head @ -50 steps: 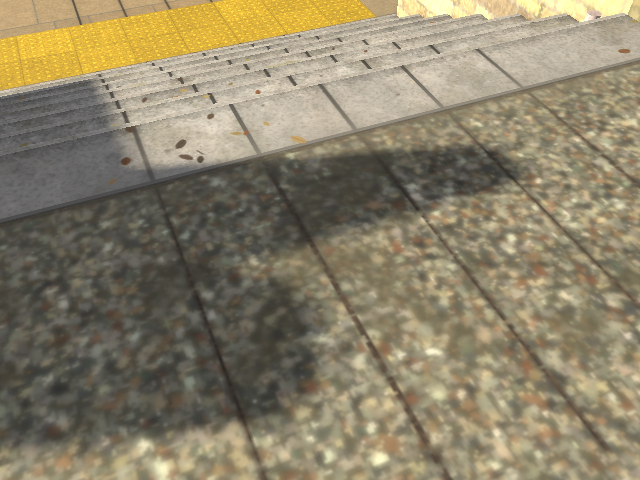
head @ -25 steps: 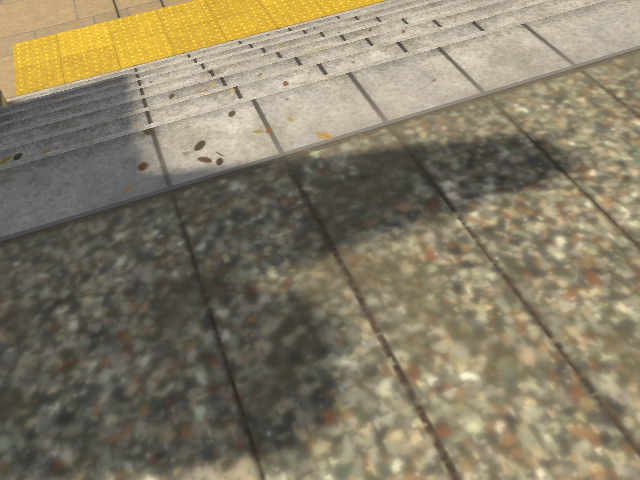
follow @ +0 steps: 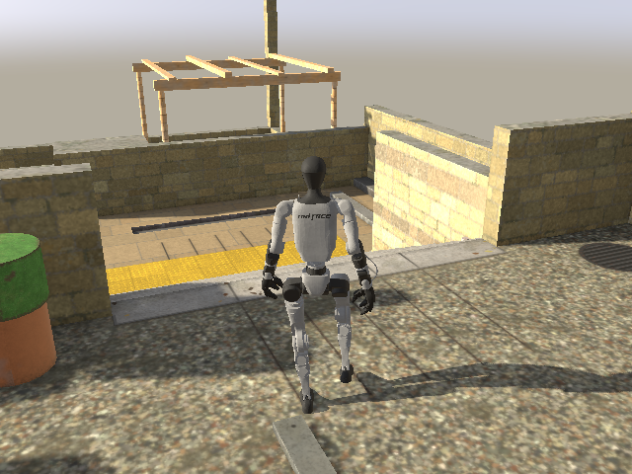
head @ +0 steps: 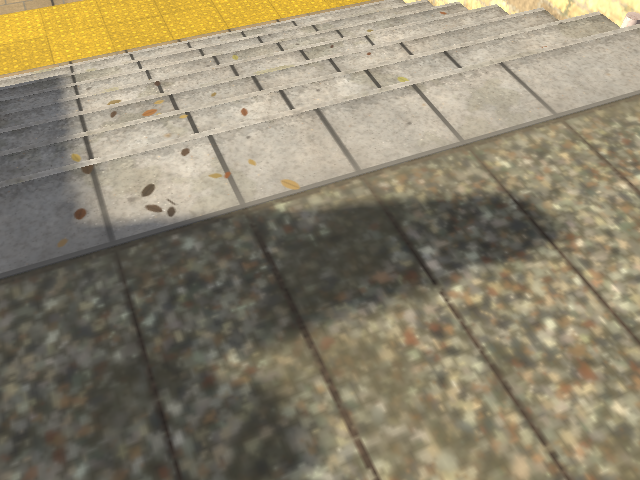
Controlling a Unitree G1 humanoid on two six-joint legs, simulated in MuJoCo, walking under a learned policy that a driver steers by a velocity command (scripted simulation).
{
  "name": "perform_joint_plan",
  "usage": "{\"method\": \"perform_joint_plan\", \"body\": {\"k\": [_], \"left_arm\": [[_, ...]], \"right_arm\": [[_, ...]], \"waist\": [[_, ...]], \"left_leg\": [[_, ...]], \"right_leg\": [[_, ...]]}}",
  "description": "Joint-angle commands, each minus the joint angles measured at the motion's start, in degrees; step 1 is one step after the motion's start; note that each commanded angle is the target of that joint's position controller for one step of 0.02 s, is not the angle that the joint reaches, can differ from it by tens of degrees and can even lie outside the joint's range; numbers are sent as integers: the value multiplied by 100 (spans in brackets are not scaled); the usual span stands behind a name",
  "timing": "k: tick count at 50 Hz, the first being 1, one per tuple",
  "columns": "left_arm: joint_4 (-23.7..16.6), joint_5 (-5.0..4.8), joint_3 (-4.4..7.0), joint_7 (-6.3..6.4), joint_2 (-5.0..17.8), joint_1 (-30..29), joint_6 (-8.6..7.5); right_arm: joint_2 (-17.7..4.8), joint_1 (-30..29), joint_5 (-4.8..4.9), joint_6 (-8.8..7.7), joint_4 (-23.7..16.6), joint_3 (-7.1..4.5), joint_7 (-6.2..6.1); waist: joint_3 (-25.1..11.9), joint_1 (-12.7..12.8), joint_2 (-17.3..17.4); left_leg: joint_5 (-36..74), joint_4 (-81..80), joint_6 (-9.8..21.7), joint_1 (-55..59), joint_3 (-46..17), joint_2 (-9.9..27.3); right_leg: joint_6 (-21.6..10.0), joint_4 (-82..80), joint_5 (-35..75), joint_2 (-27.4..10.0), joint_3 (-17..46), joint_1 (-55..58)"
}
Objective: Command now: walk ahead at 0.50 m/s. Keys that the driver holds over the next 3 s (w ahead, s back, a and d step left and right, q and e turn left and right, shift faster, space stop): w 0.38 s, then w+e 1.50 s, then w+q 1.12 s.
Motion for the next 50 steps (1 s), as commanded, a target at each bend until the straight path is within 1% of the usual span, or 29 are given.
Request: {"method": "perform_joint_plan", "body": {"k": [1,5,8,10,11,12,13,14,15,16,17,19,22,24,27,31,33,35,36,37,38,39,40,41,42,43,45,48,50], "left_arm": [[-355,-51,-27,-27,121,-455,-54],[-542,-80,-79,-6,127,-1220,-83],[-636,-84,-69,12,188,-1434,-136],[-503,-77,-22,71,282,-977,-180],[-306,-72,36,117,387,-383,-214],[-6,-20,113,172,526,572,-275],[209,124,244,244,961,1596,-310],[269,153,385,223,1432,1826,-270],[244,-99,317,157,1031,1384,-197],[168,-155,244,143,808,753,-198],[158,-124,178,122,507,459,-239],[332,-131,88,156,210,415,-316],[595,-189,104,164,348,844,-422],[655,-190,135,178,501,1008,-418],[697,-188,140,175,534,1236,-383],[738,-153,178,185,648,1607,-346],[711,-124,207,208,708,1648,-317],[630,-98,262,240,822,1469,-291],[585,-100,292,245,885,1346,-285],[548,-122,299,229,871,1251,-292],[427,-169,250,199,637,1230,-317],[175,-323,141,206,81,1499,-321],[171,-266,223,224,406,1832,-256],[281,-177,264,227,589,1630,-179],[259,-137,255,159,498,1279,-164],[221,-118,255,112,388,1122,-134],[173,-12,259,26,316,1024,5],[-40,-17,244,-54,262,612,123],[-199,-8,225,-107,267,230,157]], "right_arm": [[-594,155,18,-87,-167,-85,-27],[-594,671,-40,-65,83,-56,-100],[-656,771,-114,-24,222,-60,-163],[-745,581,-136,-22,242,-78,-193],[-790,512,-148,-14,262,-88,-188],[-806,379,-104,-7,248,-86,-170],[-650,285,-35,-37,61,-29,-149],[-113,1004,171,-17,20,49,-82],[-762,486,-28,6,50,-125,-116],[-688,23,-39,-23,-155,-141,-91],[-582,-197,-53,-35,-188,-127,-74],[-344,-131,-180,101,-159,-112,-14],[-207,-381,-249,208,-270,-109,75],[-231,-941,-234,233,-488,-101,90],[-235,-1798,-170,227,-785,-64,88],[-296,-2532,-98,209,-1052,-37,69],[-387,-2732,-73,176,-1189,-47,50],[-528,-2512,-61,115,-1210,-91,26],[-601,-2149,-67,71,-1130,-128,2],[-726,-1449,-103,1,-915,-198,-45],[-1102,-558,-236,-91,-747,-316,-124],[-1647,-57,-361,-87,-803,-426,-181],[-1629,-315,-264,31,-797,-448,-171],[-1018,-838,-218,72,-951,-309,-147],[-651,-1146,-168,51,-981,-220,-122],[-524,-1249,-181,23,-966,-181,-126],[-460,-1069,-136,-69,-815,-159,-152],[-519,-746,-61,-200,-662,-190,-127],[-530,-596,-74,-207,-596,-199,-122]], "waist": [[315,25,474],[377,-242,492],[408,-213,511],[170,64,606],[-144,316,636],[-622,758,560],[-1309,1125,170],[-2003,777,-1148],[-1535,738,-97],[-645,476,-104],[-241,339,139],[9,6,-3],[49,-81,-76],[201,-21,-63],[335,185,-122],[220,452,-213],[194,482,-273],[123,303,-314],[18,127,-316],[-294,-190,-69],[-946,-509,497],[-1653,-482,1582],[-1806,-198,1937],[-1031,-25,1046],[-471,-1,585],[-276,85,639],[-158,186,816],[-175,221,722],[-75,186,684]], "left_leg": [[2281,-664,297,-372,-780,1402],[2790,-503,257,386,-776,1542],[3568,-139,335,1002,-803,1760],[4933,501,274,1124,-708,1784],[5462,1178,229,1120,-660,1735],[5132,2235,143,658,-497,1576],[3317,3831,66,-547,-331,1333],[-1254,6088,-204,-2663,-39,174],[-1595,6410,-90,-3233,-781,363],[-1077,6184,-79,-3408,-791,628],[-773,5862,-95,-3253,-754,821],[-561,5331,-218,-2695,-712,1033],[-365,4823,-442,-2698,-478,1119],[10,4250,-620,-2990,-372,1199],[644,3113,-804,-3037,-270,1143],[980,2320,-855,-2867,-258,949],[815,2080,-815,-2767,-346,907],[456,1745,-721,-2252,-429,847],[273,1533,-657,-1710,-399,762],[270,1158,-544,-756,-363,687],[-244,927,-304,487,-1085,1421],[-1035,507,20,1890,-3080,2952],[-1494,-4,443,1660,-4453,3295],[-1916,-39,369,978,-3732,3045],[-1458,-146,262,299,-2842,2705],[-801,-269,116,-60,-2203,2459],[258,-347,25,-318,-1417,2210],[1197,-427,95,-172,-830,2216],[1330,-512,134,-98,-503,2209]], "right_leg": [[74,-831,741,92,-267,105],[-37,-1601,909,296,-440,59],[-229,-1932,367,445,-458,98],[-437,-2146,-197,722,-556,862],[-567,-2295,-374,902,-603,1556],[-756,-2655,-69,857,-509,2814],[-1083,-2677,-495,-257,690,4370],[-2046,-3140,-677,-1909,3581,5842],[-1858,-3549,-997,-1604,3736,5357],[-1668,-3750,-868,-1424,2775,4468],[-1499,-3972,-346,-1180,2230,3808],[-1156,-4230,202,-723,1397,2974],[-1237,-4389,823,-504,1110,2763],[-1273,-4532,791,-419,1022,2706],[-1175,-4559,770,-232,937,2716],[-1104,-4222,1136,-243,1049,3116],[-1071,-3983,1275,-343,1234,3315],[-938,-3674,1357,-426,1413,3314],[-856,-3374,1467,-400,1452,3197],[-737,-2581,1659,-138,1293,2977],[-599,-1151,1029,315,932,2366],[-387,540,-1638,1075,253,831],[-430,1445,-2514,1066,306,129],[-476,1757,-2045,653,453,-21],[-431,1615,-1582,461,438,49],[-378,1423,-1329,323,395,203],[-259,1312,-1100,219,316,337],[-171,1263,-682,167,242,-5],[-113,1054,-332,109,197,-308]]}}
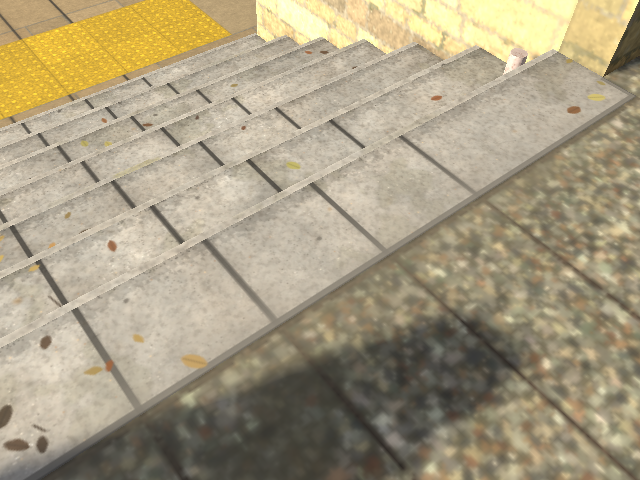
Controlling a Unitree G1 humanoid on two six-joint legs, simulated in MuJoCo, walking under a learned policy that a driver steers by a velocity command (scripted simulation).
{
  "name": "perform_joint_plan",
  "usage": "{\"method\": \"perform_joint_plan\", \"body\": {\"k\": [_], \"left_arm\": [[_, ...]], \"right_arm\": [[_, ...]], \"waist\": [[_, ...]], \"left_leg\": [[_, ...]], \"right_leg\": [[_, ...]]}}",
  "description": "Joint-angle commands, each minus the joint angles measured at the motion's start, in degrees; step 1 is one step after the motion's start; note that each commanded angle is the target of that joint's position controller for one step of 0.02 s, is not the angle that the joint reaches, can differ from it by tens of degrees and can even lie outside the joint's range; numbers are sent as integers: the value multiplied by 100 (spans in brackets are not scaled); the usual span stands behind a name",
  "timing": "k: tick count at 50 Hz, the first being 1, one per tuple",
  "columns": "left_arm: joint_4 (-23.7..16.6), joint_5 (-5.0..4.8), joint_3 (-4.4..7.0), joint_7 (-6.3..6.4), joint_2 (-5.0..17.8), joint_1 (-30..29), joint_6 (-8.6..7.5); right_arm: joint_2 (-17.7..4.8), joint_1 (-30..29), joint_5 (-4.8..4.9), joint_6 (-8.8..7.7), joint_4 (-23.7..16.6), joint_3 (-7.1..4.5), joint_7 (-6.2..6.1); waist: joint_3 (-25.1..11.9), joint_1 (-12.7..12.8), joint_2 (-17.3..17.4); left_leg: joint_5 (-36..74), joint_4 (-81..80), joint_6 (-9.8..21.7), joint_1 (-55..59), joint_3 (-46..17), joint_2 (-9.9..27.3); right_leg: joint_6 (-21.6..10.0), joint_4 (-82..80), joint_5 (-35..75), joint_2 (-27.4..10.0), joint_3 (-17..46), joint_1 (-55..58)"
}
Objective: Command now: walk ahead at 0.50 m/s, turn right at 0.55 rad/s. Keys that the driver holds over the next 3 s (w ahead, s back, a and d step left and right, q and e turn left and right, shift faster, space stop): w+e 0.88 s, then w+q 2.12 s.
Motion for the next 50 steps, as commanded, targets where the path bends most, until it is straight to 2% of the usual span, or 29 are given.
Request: {"method": "perform_joint_plan", "body": {"k": [1,6,10,12,13,14,15,16,17,18,19,20,21,23,26,30,36,38,39,40,41,42,43,44,45,46,47,48,50], "left_arm": [[-403,15,-58,-105,-42,-172,45],[-797,5,-190,-211,-139,-1154,17],[-1017,42,-198,-236,-47,-1570,6],[-1006,71,-160,-193,25,-1392,5],[-926,76,-117,-160,95,-1045,-10],[-749,78,-44,-111,203,-417,-57],[-431,128,81,-25,427,565,-112],[-398,176,263,69,1090,1028,-120],[-555,-22,327,105,1466,929,-58],[-467,-80,294,149,1322,899,-1],[-425,-126,219,188,1027,619,-21],[-459,-138,151,207,768,322,-66],[-478,-185,98,228,615,114,-113],[-514,-211,47,213,524,100,-233],[-433,-206,84,186,702,467,-316],[-338,-196,78,192,711,1030,-312],[-266,-133,79,269,787,1561,-296],[-301,-109,96,317,868,1504,-294],[-343,-103,110,333,930,1355,-295],[-404,-98,124,327,1001,1131,-305],[-432,-106,133,289,1051,1012,-328],[-459,-154,108,228,960,939,-370],[-675,-279,-37,199,405,1146,-407],[-837,-278,-54,210,368,1603,-381],[-564,-79,-34,248,637,1585,-298],[-507,-21,-55,186,566,1258,-282],[-534,-14,-90,142,418,1064,-278],[-615,33,-103,98,377,913,-253],[-603,87,-138,43,323,950,-182]], "right_arm": [[-508,225,6,-109,-162,-96,4],[-669,452,-12,-82,-46,-134,-9],[-829,786,-21,33,110,-181,-57],[-977,824,-27,122,157,-212,-84],[-1076,839,-24,179,176,-235,-89],[-1146,827,-10,243,168,-248,-83],[-1135,753,-3,281,91,-234,-67],[-621,838,83,256,-264,-113,1],[-716,437,25,177,-637,-158,78],[-895,-263,-3,138,-782,-190,103],[-756,-250,56,71,-777,-130,115],[-720,-91,30,66,-657,-130,102],[-721,11,-91,150,-635,-135,97],[-667,177,-192,343,-607,-129,137],[-593,-282,-176,463,-797,-108,169],[-640,-1253,-148,470,-1127,-84,177],[-639,-2231,-78,366,-1535,19,246],[-725,-2208,-50,319,-1611,21,241],[-792,-1971,-41,294,-1571,5,225],[-887,-1527,-28,267,-1452,-32,184],[-1037,-842,-26,223,-1242,-102,117],[-1241,-22,-80,146,-1079,-176,35],[-1723,771,-231,136,-1106,-273,-74],[-1928,431,-193,216,-1133,-324,-49],[-1387,-1,-118,265,-1189,-237,2],[-923,-232,-70,253,-1169,-126,44],[-706,-329,-85,234,-1081,-59,77],[-701,-278,-74,191,-961,-40,78],[-790,-111,-3,96,-762,-51,136]], "waist": [[62,60,770],[328,-121,770],[425,-229,762],[252,-119,871],[27,33,912],[-354,286,861],[-908,723,564],[-1550,733,-472],[-1824,604,-782],[-1118,707,-14],[-509,461,136],[-199,178,353],[-104,-35,314],[-262,-179,218],[-125,-92,178],[110,254,40],[167,579,-55],[168,489,-122],[138,338,-164],[11,107,-191],[-333,-191,-71],[-849,-610,248],[-1792,-761,1043],[-2082,-243,2284],[-1201,-81,1224],[-556,-88,572],[-217,-18,452],[-97,41,746],[-161,162,959]], "left_leg": [[1328,-999,559,427,-830,1555],[1608,-1046,492,481,-110,1502],[2394,-703,417,1112,238,1665],[4063,-3,347,1363,481,1671],[4833,653,331,1446,562,1668],[5007,1645,301,1330,630,1637],[4109,3075,123,561,725,1525],[830,5056,-183,-1599,709,1037],[-2120,6310,-409,-3066,-300,19],[-1550,6330,-347,-3639,-930,347],[-988,5880,-296,-3529,-936,577],[-772,5318,-286,-3122,-969,752],[-729,5017,-342,-2750,-1007,818],[-677,4763,-458,-2381,-978,796],[-210,4183,-588,-2662,-898,744],[539,3171,-640,-3264,-952,644],[887,1988,-500,-3193,-951,268],[758,1606,-387,-2758,-1022,170],[604,1387,-311,-2280,-1033,98],[358,1212,-213,-1508,-988,-46],[238,1034,-110,-550,-892,-203],[229,776,70,726,-1192,181],[-1114,551,382,2158,-2904,1738],[-1207,-270,916,2474,-5443,2652],[-1654,-289,990,1637,-5123,2441],[-1444,-365,960,883,-4214,2101],[-885,-510,834,367,-3479,1748],[-310,-575,787,120,-3021,1510],[917,-586,852,-42,-2555,1279]], "right_leg": [[96,-210,569,-250,100,-786],[40,-1830,1254,-199,-340,-405],[-241,-2516,687,-34,-707,-156],[-449,-2717,104,295,-941,349],[-574,-2817,-165,515,-1018,778],[-721,-3062,-237,756,-1032,1504],[-928,-3472,-84,742,-714,2886],[-1488,-3710,-1050,-864,1617,4706],[-2010,-4671,-578,-1829,4310,5154],[-1859,-4765,28,-1617,3430,4785],[-1682,-4771,682,-1442,2644,4016],[-1422,-4840,1333,-1089,2094,3347],[-1293,-4900,1749,-797,1737,2890],[-1296,-4959,2242,-557,1470,2592],[-1263,-5145,2043,-398,1421,2437],[-1129,-5208,1850,-378,1666,2841],[-1034,-4754,2639,-440,1917,3489],[-907,-4558,2881,-511,2081,3520],[-795,-4427,3040,-511,2115,3387],[-656,-4117,3534,-435,2073,3130],[-529,-3395,4010,-229,1984,2947],[-389,-2176,3536,167,1700,2413],[-228,-419,1323,643,1157,1400],[-175,617,-1829,1208,729,133],[-193,1044,-1376,692,814,-183],[-160,906,-902,532,755,-76],[-134,550,-691,401,724,57],[-91,280,-652,314,710,149],[1,43,-618,287,505,364]]}}
Over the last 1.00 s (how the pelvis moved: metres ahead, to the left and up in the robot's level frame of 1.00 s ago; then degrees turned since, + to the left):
0.53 0.01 0.00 -16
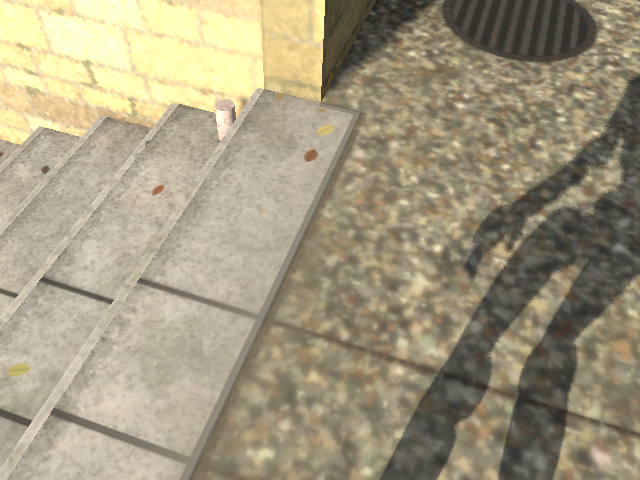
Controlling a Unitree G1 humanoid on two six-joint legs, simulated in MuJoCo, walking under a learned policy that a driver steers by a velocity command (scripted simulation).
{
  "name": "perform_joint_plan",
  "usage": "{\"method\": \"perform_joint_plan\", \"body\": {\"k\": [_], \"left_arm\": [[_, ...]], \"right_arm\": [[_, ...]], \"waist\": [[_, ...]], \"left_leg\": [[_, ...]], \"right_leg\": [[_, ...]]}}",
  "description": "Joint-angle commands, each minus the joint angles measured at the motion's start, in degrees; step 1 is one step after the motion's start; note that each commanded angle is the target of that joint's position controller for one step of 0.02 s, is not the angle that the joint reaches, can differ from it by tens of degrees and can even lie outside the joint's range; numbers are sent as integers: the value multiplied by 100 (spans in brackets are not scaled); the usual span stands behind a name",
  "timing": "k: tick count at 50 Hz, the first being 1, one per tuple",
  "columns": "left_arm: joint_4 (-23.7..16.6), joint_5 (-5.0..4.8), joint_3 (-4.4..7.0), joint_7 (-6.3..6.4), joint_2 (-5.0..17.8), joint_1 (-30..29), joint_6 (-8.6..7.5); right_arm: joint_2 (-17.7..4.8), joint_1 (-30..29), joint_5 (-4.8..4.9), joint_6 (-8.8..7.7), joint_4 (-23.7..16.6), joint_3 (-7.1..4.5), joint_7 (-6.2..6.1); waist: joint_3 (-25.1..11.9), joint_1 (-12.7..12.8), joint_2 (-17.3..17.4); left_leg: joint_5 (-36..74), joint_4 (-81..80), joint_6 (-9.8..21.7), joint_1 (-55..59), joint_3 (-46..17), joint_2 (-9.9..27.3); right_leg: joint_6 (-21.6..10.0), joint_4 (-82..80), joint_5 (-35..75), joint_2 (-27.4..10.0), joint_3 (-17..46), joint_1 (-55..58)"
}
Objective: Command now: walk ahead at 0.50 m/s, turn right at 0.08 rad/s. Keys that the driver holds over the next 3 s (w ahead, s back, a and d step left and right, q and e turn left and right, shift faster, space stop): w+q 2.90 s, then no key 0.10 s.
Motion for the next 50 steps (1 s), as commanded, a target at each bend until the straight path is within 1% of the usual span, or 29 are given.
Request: {"method": "perform_joint_plan", "body": {"k": [1,3,6,9,12,14,15,16,17,18,19,20,21,22,25,29,32,35,38,39,40,41,42,43,44,45,46,48,50], "left_arm": [[-262,105,-2,-82,207,380,21],[-416,115,-67,-107,137,-78,14],[-702,51,-214,-144,-49,-956,-26],[-826,-17,-256,-121,13,-1413,-65],[-906,-52,-224,-37,145,-1482,-133],[-733,-25,-159,45,258,-884,-218],[-573,62,-61,123,522,-264,-295],[-571,200,59,209,1031,534,-328],[-481,105,174,220,1367,605,-206],[-559,50,54,200,812,247,-165],[-612,-6,-44,175,412,-103,-189],[-613,-14,-94,162,209,-282,-220],[-568,-29,-117,179,128,-289,-258],[-521,-43,-114,185,107,-265,-300],[-343,-114,-57,175,183,15,-406],[-149,-103,-19,170,202,271,-400],[-60,-92,7,166,266,331,-382],[89,-86,63,192,441,584,-337],[194,-76,106,235,646,678,-236],[218,-67,131,247,756,677,-179],[212,-75,146,252,836,663,-120],[135,-75,134,242,812,597,-94],[-210,-133,-3,174,232,791,-114],[-553,-87,33,122,355,451,-166],[-698,-64,54,107,483,-206,-196],[-696,-122,-12,107,354,-214,-258],[-600,-106,-21,131,312,-101,-269],[-509,56,-25,120,305,204,-87],[-558,77,-27,77,234,156,65]], "right_arm": [[-596,510,109,-170,33,-127,77],[-663,622,156,-180,129,-148,99],[-730,856,154,-110,265,-190,83],[-894,1109,135,-70,351,-257,100],[-993,1212,117,-32,381,-303,100],[-1017,1105,138,-5,354,-326,74],[-844,1101,165,-28,310,-287,76],[-356,1030,276,-58,35,-163,80],[-357,1292,263,1,-128,-166,45],[-670,1315,122,117,73,-245,14],[-595,1151,92,146,118,-250,74],[-490,1067,88,176,133,-243,115],[-477,989,29,226,121,-258,156],[-440,964,-14,279,126,-252,197],[-349,549,-22,365,-52,-237,282],[-278,-199,-34,393,-328,-183,369],[-188,-782,-23,364,-534,-92,446],[-212,-1210,-40,358,-737,-54,485],[-318,-1099,-86,367,-784,-96,423],[-398,-753,-99,355,-709,-143,384],[-520,-115,-108,312,-535,-218,333],[-746,862,-156,264,-214,-342,245],[-1435,1176,-161,270,-192,-527,150],[-1787,1138,42,324,-378,-601,132],[-1658,1088,115,369,-273,-585,83],[-1332,829,133,356,-213,-498,36],[-1068,596,112,320,-219,-424,4],[-812,265,156,239,-286,-326,7],[-854,392,169,132,-257,-333,46]], "waist": [[-295,71,855],[-221,37,787],[-9,-160,797],[-46,-301,763],[-140,-270,783],[-281,57,610],[-660,308,243],[-1450,657,-667],[-1424,450,-1500],[-831,249,-635],[-356,109,-298],[-189,4,-293],[-102,-55,-435],[-91,-99,-469],[-124,-128,-314],[53,-40,-250],[198,60,-246],[310,161,-223],[116,42,-312],[-142,-129,-366],[-539,-408,-325],[-1087,-856,-9],[-1720,-743,1080],[-2182,-714,1288],[-1496,-803,586],[-779,-561,433],[-420,-278,195],[-363,91,290],[-430,147,323]], "left_leg": [[1260,-1415,965,865,-1788,1374],[1390,-1561,1073,840,-1611,1286],[1080,-1722,1022,553,-1355,1051],[1211,-1571,925,511,-1374,1044],[1263,-1191,812,620,-1660,1168],[1158,-521,629,409,-1703,1000],[1039,439,478,56,-1473,642],[-259,2126,244,-863,-868,104],[-2144,3122,210,-2037,-386,-347],[-1886,3718,287,-2210,-671,85],[-1402,3751,266,-2195,-711,266],[-1089,3651,203,-2049,-662,404],[-922,3610,130,-2009,-597,490],[-738,3656,61,-1961,-553,524],[-283,3725,-60,-2264,-496,569],[344,3115,-170,-2663,-367,623],[898,2063,-87,-2272,-90,587],[674,1375,148,-1989,249,494],[-85,1016,487,-1372,605,77],[-405,946,636,-924,680,-152],[-519,731,798,-139,657,-379],[-354,335,1002,1253,323,-350],[-960,140,1542,3066,-2036,1273],[-341,-798,2126,3618,-4740,2219],[124,-930,1975,3258,-3907,2014],[745,-928,1820,2407,-3114,1868],[1409,-970,1542,1695,-2566,1517],[2002,-1128,1344,871,-1927,1054],[2264,-1213,1366,657,-1756,860]], "right_leg": [[136,-180,178,-428,-21,-837],[278,-699,427,-590,-254,-1046],[476,-1899,1020,-649,-443,-884],[555,-2677,1334,-497,-558,-405],[483,-3096,1203,-411,-511,75],[366,-3783,1187,-326,-488,1072],[200,-4034,956,-706,-69,2025],[-140,-4476,-327,-2191,1510,3263],[-566,-5155,-1129,-2979,3263,3308],[-609,-5152,-1522,-2782,2997,2755],[-525,-5222,-962,-2472,2245,2257],[-406,-5333,-128,-2207,1554,1956],[-345,-5397,436,-2030,1078,1817],[-306,-5439,948,-1882,704,1746],[-383,-5476,2155,-1875,68,1887],[-443,-5539,2680,-1834,-614,2028],[-353,-5521,2754,-1743,-1105,1932],[-278,-5366,3204,-1896,-1378,2244],[-151,-4490,5284,-1951,-1716,2668],[-132,-3806,6087,-1960,-1794,2752],[-100,-2799,6212,-1946,-1847,2591],[68,-1353,5214,-1809,-1937,1810],[361,633,1503,-1238,-1919,-325],[564,1900,-1135,-262,-867,-1687],[504,1959,-544,-610,-248,-2245],[464,1578,-33,-842,-311,-2175],[450,1059,142,-1017,-296,-1802],[558,558,185,-1131,-261,-1092],[647,262,311,-1078,-356,-1002]]}}
Over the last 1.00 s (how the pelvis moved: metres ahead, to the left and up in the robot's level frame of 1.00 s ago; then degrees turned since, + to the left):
0.52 -0.13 -0.01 -34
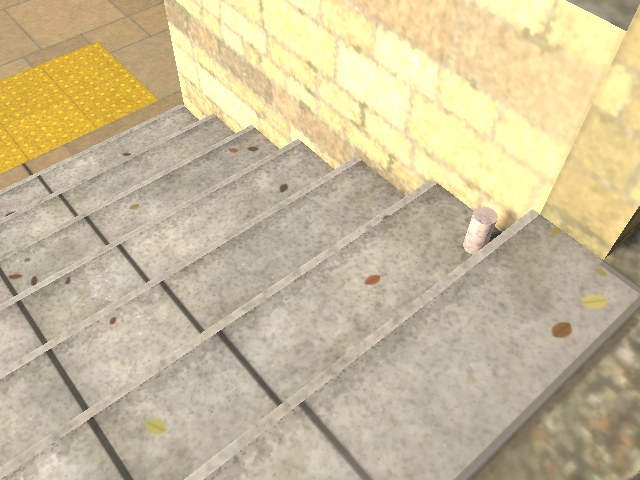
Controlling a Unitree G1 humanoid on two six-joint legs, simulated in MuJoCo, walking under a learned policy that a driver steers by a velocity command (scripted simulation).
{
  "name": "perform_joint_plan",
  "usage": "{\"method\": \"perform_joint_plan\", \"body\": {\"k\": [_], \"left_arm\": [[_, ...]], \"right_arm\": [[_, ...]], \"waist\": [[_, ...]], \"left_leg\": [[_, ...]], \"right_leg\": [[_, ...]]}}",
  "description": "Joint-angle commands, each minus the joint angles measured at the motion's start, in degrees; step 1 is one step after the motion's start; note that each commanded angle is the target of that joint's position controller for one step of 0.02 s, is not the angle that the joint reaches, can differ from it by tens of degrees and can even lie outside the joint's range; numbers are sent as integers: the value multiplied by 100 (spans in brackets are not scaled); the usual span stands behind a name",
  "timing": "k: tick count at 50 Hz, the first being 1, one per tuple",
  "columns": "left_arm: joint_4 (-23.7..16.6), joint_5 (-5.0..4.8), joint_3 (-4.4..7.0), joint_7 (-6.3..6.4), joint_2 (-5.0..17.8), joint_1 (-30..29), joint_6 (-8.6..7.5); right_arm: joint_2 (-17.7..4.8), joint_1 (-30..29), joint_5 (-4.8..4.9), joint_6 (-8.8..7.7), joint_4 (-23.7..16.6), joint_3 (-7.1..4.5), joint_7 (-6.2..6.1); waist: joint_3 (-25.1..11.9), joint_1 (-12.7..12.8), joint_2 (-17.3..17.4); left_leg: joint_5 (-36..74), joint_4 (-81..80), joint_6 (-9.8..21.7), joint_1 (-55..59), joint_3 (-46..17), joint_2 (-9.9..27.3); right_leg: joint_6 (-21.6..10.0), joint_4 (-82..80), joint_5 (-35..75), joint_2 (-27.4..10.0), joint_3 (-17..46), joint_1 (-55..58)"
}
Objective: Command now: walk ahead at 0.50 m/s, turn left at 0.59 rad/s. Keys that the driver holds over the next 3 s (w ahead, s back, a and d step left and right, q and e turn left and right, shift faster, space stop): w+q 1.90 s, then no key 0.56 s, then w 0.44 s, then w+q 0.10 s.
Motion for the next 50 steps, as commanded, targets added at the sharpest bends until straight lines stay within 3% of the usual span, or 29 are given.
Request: {"method": "perform_joint_plan", "body": {"k": [1,6,12,15,17,18,19,20,21,22,24,28,31,34,36,37,38,39,40,41,42,43,44,45,46,47,48,49,50], "left_arm": [[-239,49,133,-33,495,467,142],[-600,15,102,-50,486,-695,167],[-904,-56,14,-97,472,-1616,66],[-918,-86,37,-63,613,-1356,-8],[-602,-80,139,21,819,-228,-65],[-464,-10,235,89,1117,622,-147],[-488,86,360,173,1655,1308,-141],[-484,-20,369,152,1623,990,-52],[-563,-53,268,143,1092,526,-3],[-585,-71,180,125,725,247,-2],[-436,-96,134,130,557,204,-70],[-232,-175,186,61,670,466,-277],[-143,-171,207,46,747,507,-266],[-54,-144,235,80,873,605,-216],[-134,-81,250,94,950,560,-183],[-133,-94,238,102,968,639,-168],[-186,-60,253,119,1021,527,-200],[-209,-118,259,135,1098,584,-129],[-186,-99,288,154,1184,720,-54],[-136,-82,303,196,1276,767,74],[-170,-50,255,182,986,985,146],[-508,39,130,108,334,1210,147],[-765,127,222,90,999,492,86],[-763,-16,259,81,1067,178,54],[-648,-92,284,100,1105,247,73],[-519,-78,302,127,1084,364,156],[-426,-29,302,122,1039,484,264],[-360,32,311,67,1020,432,358],[-363,24,311,32,932,347,410]], "right_arm": [[-785,188,37,-196,-325,-197,-13],[-806,827,31,-180,-246,-196,-52],[-927,1332,-37,-153,-248,-212,-118],[-1062,1100,-43,-135,-347,-230,-184],[-1154,787,-18,-163,-418,-238,-147],[-973,738,57,-206,-481,-184,-94],[-374,1132,193,-252,-695,-54,-81],[-602,1316,40,-221,-774,-52,-90],[-813,1099,-99,-143,-614,-99,-107],[-803,738,-131,-109,-646,-94,-45],[-644,682,-171,9,-667,-81,47],[-533,407,-144,187,-821,-61,154],[-380,-289,-121,208,-1062,9,203],[-187,-653,-147,215,-1195,105,302],[-334,-713,-128,209,-1179,59,317],[-334,-751,-148,214,-1234,55,296],[-445,-394,-236,249,-1135,-17,246],[-482,-432,-152,249,-1178,-16,200],[-485,-127,-161,247,-1097,-41,167],[-507,527,-150,197,-985,-79,123],[-944,1129,-195,151,-839,-218,31],[-1425,569,-24,111,-1134,-215,64],[-1519,984,183,121,-1168,-328,28],[-1268,954,90,98,-957,-264,-42],[-972,797,62,78,-862,-184,-29],[-804,500,37,54,-852,-125,-36],[-714,365,25,17,-887,-89,-53],[-663,409,46,-1,-862,-64,-56],[-699,498,53,-37,-800,-68,-66]], "waist": [[-540,152,209],[-204,-257,398],[-187,-609,506],[-197,-374,597],[-604,181,509],[-1183,587,50],[-2130,563,-990],[-2099,270,-1539],[-1130,135,-605],[-604,115,-119],[-220,-74,-439],[-260,-159,-515],[-79,-94,-535],[-270,-30,-571],[-429,-6,-527],[-396,3,-581],[-600,-201,-582],[-548,-148,-474],[-607,-225,-480],[-750,-600,-319],[-1140,-796,725],[-1171,-25,1696],[-1394,-746,1106],[-724,-559,729],[-258,-284,378],[-146,-32,374],[-121,58,475],[-194,31,388],[-246,34,328]], "left_leg": [[2156,-1235,821,460,-1559,1398],[1538,-1389,666,874,-1840,1321],[2337,-825,604,1478,-2149,1395],[2652,-501,383,1288,-2388,1451],[3215,473,134,807,-2308,1145],[2607,1783,-41,269,-1948,770],[-349,3647,-274,-1072,-1243,88],[-2191,4360,-285,-2064,-916,-49],[-1652,4707,-278,-2341,-960,391],[-1180,4559,-321,-2216,-849,566],[-880,4151,-434,-1881,-734,847],[-446,3849,-545,-1894,-637,916],[259,2891,-586,-1930,-344,906],[804,2282,-483,-1204,109,787],[1032,2386,-377,-778,508,623],[738,2310,-291,-714,441,661],[901,2756,-106,-467,329,701],[-469,2084,-46,-402,496,449],[-948,1905,65,9,692,204],[-1691,862,229,586,259,183],[-1314,82,511,1587,-1174,1058],[502,-170,1084,2592,-3989,2442],[1291,-767,1808,2571,-4520,2600],[1484,-666,1785,2286,-3854,2522],[1866,-572,1506,1439,-3125,2276],[1934,-588,1197,890,-2551,1871],[1930,-690,1062,557,-2317,1655],[1994,-792,1008,534,-2265,1530],[2220,-789,981,558,-2178,1445]], "right_leg": [[120,-379,348,-42,-33,-361],[197,-1722,1357,51,27,-1119],[115,-2959,1619,467,9,-989],[-70,-3553,1267,648,80,-38],[-287,-4004,972,912,-42,1670],[-526,-4262,662,280,564,2967],[-983,-4535,-571,-1411,2707,4611],[-1333,-5283,-1152,-1915,4549,4356],[-1314,-5283,-1587,-1717,3926,3511],[-1224,-5350,-1051,-1417,3019,2817],[-1008,-5566,364,-958,1736,2094],[-1038,-5668,2144,-876,670,2002],[-965,-5690,2724,-657,-107,1862],[-863,-5345,3391,-520,-740,1709],[-815,-5005,3402,-539,-981,1699],[-794,-4825,3406,-596,-1032,1738],[-763,-4298,4408,-840,-1023,1894],[-733,-3994,4590,-685,-1183,1969],[-753,-3288,5062,-699,-1229,2000],[-685,-2249,4741,-829,-1124,1888],[-462,-191,2731,-509,-1247,1048],[-144,1309,-1421,477,-792,-1151],[30,1377,-1174,615,5,-1854],[68,1253,-899,372,185,-2070],[76,574,-638,126,256,-1661],[111,-5,-484,-7,267,-1149],[162,-270,-342,-23,205,-789],[170,-455,-237,28,110,-695],[166,-647,-51,74,70,-682]]}}
Over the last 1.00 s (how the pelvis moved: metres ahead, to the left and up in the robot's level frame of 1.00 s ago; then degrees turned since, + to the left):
0.46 0.10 0.00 31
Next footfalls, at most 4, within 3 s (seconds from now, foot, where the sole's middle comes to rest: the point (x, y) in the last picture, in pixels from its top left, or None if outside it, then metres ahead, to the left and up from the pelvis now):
0.36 right None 0.38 -0.10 -0.77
0.84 left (266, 478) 0.45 0.13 -0.77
1.42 right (253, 349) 0.82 0.19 -0.93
2.06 left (86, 378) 0.80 0.66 -1.08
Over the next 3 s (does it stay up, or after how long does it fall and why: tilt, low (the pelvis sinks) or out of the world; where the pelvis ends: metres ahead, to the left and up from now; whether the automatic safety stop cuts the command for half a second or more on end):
stays up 0.89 0.68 -0.31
